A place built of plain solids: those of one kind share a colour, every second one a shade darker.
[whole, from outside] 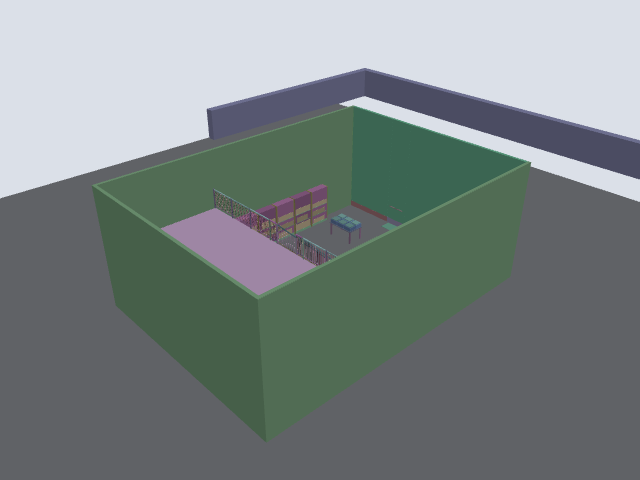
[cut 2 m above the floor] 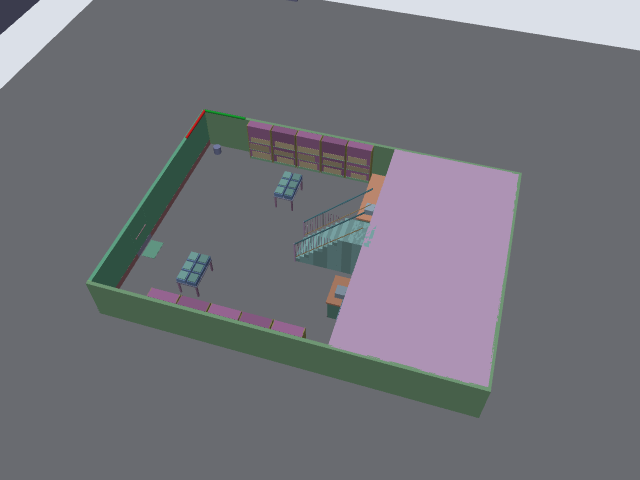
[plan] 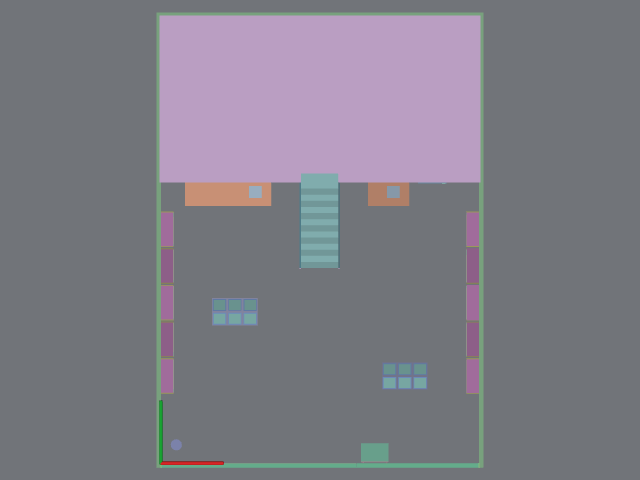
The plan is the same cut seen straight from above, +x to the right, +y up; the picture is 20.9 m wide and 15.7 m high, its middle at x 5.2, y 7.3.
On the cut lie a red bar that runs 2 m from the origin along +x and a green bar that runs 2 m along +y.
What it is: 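A farm shop in a converted barn at street level behind a glazed front, one room two levels high, with a raised rear level reached by one straight flight, fitted out in the 1990s to 2020s; 10.4 x 14.6 m, 5.89 m high throughout; its front glazed onto the street; the raised level 3.00 m over the floor, over the rear 5.4 m, open to the hall behind a guard 1.0 m high along its edge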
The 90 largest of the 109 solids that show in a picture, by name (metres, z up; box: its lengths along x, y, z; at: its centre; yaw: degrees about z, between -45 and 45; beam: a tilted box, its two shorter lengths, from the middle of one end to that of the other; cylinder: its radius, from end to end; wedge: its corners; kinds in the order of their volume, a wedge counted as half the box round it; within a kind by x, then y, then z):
{
 "upper_1": {"box": [10.5, 5.46, 3.05], "at": [5.2, 11.91, 1.48]},
 "street_hedge_1": {"box": [39.8, 0.6, 2.25], "at": [5.2, -16.3, 1.07]},
 "street_hedge_2": {"box": [0.6, 15.85, 2.25], "at": [24.8, -8.07, 1.07]},
 "wall_1": {"box": [0.15, 14.89, 5.94], "at": [-0.07, 7.29, 2.92]},
 "wall_2": {"box": [10.7, 0.15, 5.94], "at": [5.2, 14.66, 2.92]},
 "wall_3": {"box": [0.15, 14.89, 5.94], "at": [10.47, 7.29, 2.92]},
 "stair_step_1": {"box": [1.22, 0.4, 0.25], "at": [5.19, 6.58, 0.07]},
 "stair_step_2": {"box": [1.22, 0.4, 0.45], "at": [5.19, 6.78, 0.17]},
 "stair_step_3": {"box": [1.22, 0.4, 0.65], "at": [5.19, 6.98, 0.28]},
 "stair_step_4": {"box": [1.22, 0.4, 0.85], "at": [5.19, 7.18, 0.38]},
 "stair_step_5": {"box": [1.22, 0.4, 1.05], "at": [5.19, 7.38, 0.47]},
 "stair_step_6": {"box": [1.22, 0.4, 1.25], "at": [5.19, 7.58, 0.57]},
 "stair_step_7": {"box": [1.22, 0.4, 1.45], "at": [5.19, 7.78, 0.68]},
 "stair_step_8": {"box": [1.22, 0.4, 1.65], "at": [5.19, 7.98, 0.78]},
 "stair_step_9": {"box": [1.22, 0.4, 1.85], "at": [5.19, 8.18, 0.88]},
 "stair_step_10": {"box": [1.22, 0.4, 2.05], "at": [5.19, 8.38, 0.97]},
 "stair_step_11": {"box": [1.22, 0.4, 2.25], "at": [5.19, 8.58, 1.07]},
 "stair_step_12": {"box": [1.22, 0.4, 2.45], "at": [5.19, 8.78, 1.18]},
 "stair_step_13": {"box": [1.22, 0.4, 2.65], "at": [5.19, 8.98, 1.27]},
 "stair_step_14": {"box": [1.22, 0.5, 2.85], "at": [5.19, 9.23, 1.38]},
 "shelves_body_1": {"box": [0.4, 1.16, 2.1], "at": [0.2, 2.85, 1.0]},
 "shelves_body_2": {"box": [0.4, 1.16, 2.1], "at": [0.2, 4.05, 1.0]},
 "shelves_body_3": {"box": [0.4, 1.16, 2.1], "at": [0.2, 5.25, 1.0]},
 "shelves_body_4": {"box": [0.4, 1.16, 2.1], "at": [0.2, 6.45, 1.0]},
 "shelves_body_5": {"box": [0.4, 1.16, 2.1], "at": [0.2, 7.65, 1.0]},
 "shelves_body_6": {"box": [0.4, 1.16, 2.1], "at": [10.2, 2.85, 1.0]},
 "shelves_body_7": {"box": [0.4, 1.16, 2.1], "at": [10.2, 4.05, 1.0]},
 "shelves_body_8": {"box": [0.4, 1.16, 2.1], "at": [10.2, 5.25, 1.0]},
 "shelves_body_9": {"box": [0.4, 1.16, 2.1], "at": [10.2, 6.45, 1.0]},
 "shelves_body_10": {"box": [0.4, 1.16, 2.1], "at": [10.2, 7.65, 1.0]},
 "window_wall_1": {"box": [6.39, 0.15, 5.94], "at": [3.19, -0.07, 2.92]},
 "window_wall_2": {"box": [1.2, 0.15, 5.94], "at": [6.99, -0.07, 2.92]},
 "window_wall_3": {"box": [2.81, 0.15, 5.94], "at": [8.99, -0.07, 2.92]},
 "shelves_goods_1": {"box": [0.41, 0.98, 0.36], "at": [0.2, 2.81, 0.79]},
 "shelves_goods_2": {"box": [0.41, 0.96, 0.39], "at": [0.2, 2.88, 0.32]},
 "shelves_goods_3": {"box": [0.41, 0.96, 0.27], "at": [0.2, 2.89, 1.22]},
 "shelves_goods_4": {"box": [0.41, 0.97, 0.27], "at": [0.2, 4.03, 0.74]},
 "shelves_goods_5": {"box": [0.41, 0.86, 0.35], "at": [0.2, 4.09, 0.3]},
 "shelves_goods_6": {"box": [0.41, 0.95, 0.32], "at": [0.2, 4.09, 1.25]},
 "shelves_goods_7": {"box": [0.41, 0.83, 0.35], "at": [0.2, 5.16, 0.79]},
 "shelves_goods_8": {"box": [0.41, 0.9, 0.36], "at": [0.2, 5.24, 0.31]},
 "shelves_goods_9": {"box": [0.41, 1.05, 0.33], "at": [0.2, 5.25, 1.25]},
 "shelves_goods_10": {"box": [0.41, 0.86, 0.32], "at": [0.2, 6.43, 0.29]},
 "shelves_goods_11": {"box": [0.41, 0.92, 0.28], "at": [0.2, 6.43, 0.75]},
 "shelves_goods_12": {"box": [0.41, 1.01, 0.25], "at": [0.2, 6.47, 1.22]},
 "shelves_goods_13": {"box": [0.41, 0.88, 0.34], "at": [0.2, 7.6, 1.26]},
 "shelves_goods_14": {"box": [0.41, 1.02, 0.26], "at": [0.2, 7.65, 0.74]},
 "shelves_goods_15": {"box": [0.41, 0.76, 0.3], "at": [0.2, 7.7, 0.28]},
 "shelves_goods_16": {"box": [0.41, 1.06, 0.25], "at": [10.2, 2.85, 1.21]},
 "shelves_goods_17": {"box": [0.41, 0.83, 0.25], "at": [10.2, 2.89, 0.26]},
 "shelves_goods_18": {"box": [0.41, 0.89, 0.27], "at": [10.2, 2.91, 0.75]},
 "shelves_goods_19": {"box": [0.41, 1.03, 0.34], "at": [10.2, 4.05, 1.26]},
 "shelves_goods_20": {"box": [0.41, 1.04, 0.39], "at": [10.2, 4.06, 0.32]},
 "shelves_goods_21": {"box": [0.41, 0.76, 0.3], "at": [10.2, 4.1, 0.76]},
 "shelves_goods_22": {"box": [0.41, 1.01, 0.29], "at": [10.2, 5.24, 1.23]},
 "shelves_goods_23": {"box": [0.41, 1.05, 0.25], "at": [10.2, 5.25, 0.74]},
 "shelves_goods_24": {"box": [0.41, 0.91, 0.32], "at": [10.2, 5.3, 0.29]},
 "shelves_goods_25": {"box": [0.41, 0.88, 0.36], "at": [10.2, 6.39, 1.27]},
 "counter_1": {"box": [1.31, 0.7, 1.05], "at": [7.45, 8.82, 0.47]},
 "crate_1": {"box": [0.44, 0.39, 0.2], "at": [1.92, 4.72, 0.82]},
 "crate_2": {"box": [0.44, 0.39, 0.2], "at": [1.92, 5.17, 0.82]},
 "crate_3": {"box": [0.44, 0.39, 0.2], "at": [2.42, 4.72, 0.82]},
 "crate_4": {"box": [0.44, 0.39, 0.2], "at": [2.42, 5.17, 0.82]},
 "crate_5": {"box": [0.44, 0.39, 0.2], "at": [2.92, 4.72, 0.82]},
 "crate_6": {"box": [0.44, 0.39, 0.2], "at": [2.92, 5.17, 0.82]},
 "crate_7": {"box": [0.44, 0.39, 0.2], "at": [7.47, 2.62, 0.82]},
 "crate_8": {"box": [0.44, 0.39, 0.2], "at": [7.47, 3.08, 0.82]},
 "crate_9": {"box": [0.44, 0.39, 0.2], "at": [7.97, 2.62, 0.82]},
 "crate_10": {"box": [0.44, 0.39, 0.2], "at": [7.97, 3.08, 0.82]},
 "crate_11": {"box": [0.44, 0.39, 0.2], "at": [8.47, 2.62, 0.82]},
 "crate_12": {"box": [0.44, 0.39, 0.2], "at": [8.47, 3.08, 0.82]},
 "shelves_shelf_1": {"box": [0.41, 1.1, 0.18], "at": [0.21, 2.85, 0.04]},
 "shelves_shelf_2": {"box": [0.41, 1.1, 0.18], "at": [0.21, 4.05, 0.04]},
 "shelves_shelf_3": {"box": [0.41, 1.1, 0.18], "at": [0.21, 5.25, 0.04]},
 "shelves_shelf_4": {"box": [0.41, 1.1, 0.18], "at": [0.21, 6.45, 0.04]},
 "shelves_shelf_5": {"box": [0.41, 1.1, 0.18], "at": [0.21, 7.65, 0.04]},
 "stair_guard_rail_1": {"wedge": [[4.53, 6.38, 1.1], [4.53, 6.38, 1.16], [4.53, 9.18, 3.9], [4.53, 9.18, 3.96], [4.58, 6.38, 1.1], [4.58, 6.38, 1.16], [4.58, 9.18, 3.9], [4.58, 9.18, 3.96]]},
 "stair_guard_rail_2": {"wedge": [[5.8, 6.38, 1.1], [5.8, 6.38, 1.16], [5.8, 9.18, 3.9], [5.8, 9.18, 3.96], [5.85, 6.38, 1.1], [5.85, 6.38, 1.16], [5.85, 9.18, 3.9], [5.85, 9.18, 3.96]]},
 "counter_top_1": {"box": [2.83, 0.78, 0.09], "at": [2.19, 8.8, 0.99]},
 "counter_top_2": {"box": [1.35, 0.78, 0.09], "at": [7.45, 8.8, 0.99]},
 "stair_guard_low_1": {"wedge": [[4.54, 6.38, 0.26], [4.54, 6.38, 0.3], [4.54, 9.18, 3.06], [4.54, 9.18, 3.1], [4.57, 6.38, 0.26], [4.57, 6.38, 0.3], [4.57, 9.18, 3.06], [4.57, 9.18, 3.1]]},
 "stair_guard_low_2": {"wedge": [[5.81, 6.38, 0.26], [5.81, 6.38, 0.3], [5.81, 9.18, 3.06], [5.81, 9.18, 3.1], [5.84, 6.38, 0.26], [5.84, 6.38, 0.3], [5.84, 9.18, 3.06], [5.84, 9.18, 3.1]]},
 "stallriser_1": {"box": [6.39, 0.05, 0.35], "at": [3.19, -0.02, 0.12]},
 "stallriser_2": {"box": [2.81, 0.05, 0.35], "at": [8.99, -0.02, 0.12]},
 "top_1": {"box": [1.5, 0.9, 0.05], "at": [2.42, 4.95, 0.69]},
 "top_2": {"box": [1.5, 0.9, 0.05], "at": [7.97, 2.85, 0.69]},
 "till_1": {"box": [0.42, 0.4, 0.28], "at": [3.09, 8.87, 1.18]},
 "till_2": {"box": [0.42, 0.4, 0.28], "at": [7.6, 8.87, 1.18]},
 "plant_pot_1": {"cylinder": 0.18, "from": [0.5, 0.6, 0.0], "to": [0.5, 0.6, 0.38]},
 "door_mat_1": {"box": [0.9, 0.6, 0.07], "at": [6.99, 0.35, -0.02]}
}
